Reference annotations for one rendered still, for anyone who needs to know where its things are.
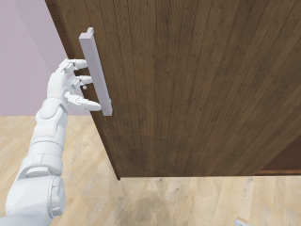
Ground left robot upper arm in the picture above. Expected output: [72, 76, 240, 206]
[0, 175, 66, 226]

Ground wardrobe door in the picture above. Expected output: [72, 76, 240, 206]
[55, 0, 301, 178]
[261, 135, 301, 170]

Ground robot left forearm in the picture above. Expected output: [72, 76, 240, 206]
[5, 98, 69, 216]

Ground left robot hand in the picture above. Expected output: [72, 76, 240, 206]
[47, 58, 102, 112]

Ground handle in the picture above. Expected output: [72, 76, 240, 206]
[79, 27, 113, 116]

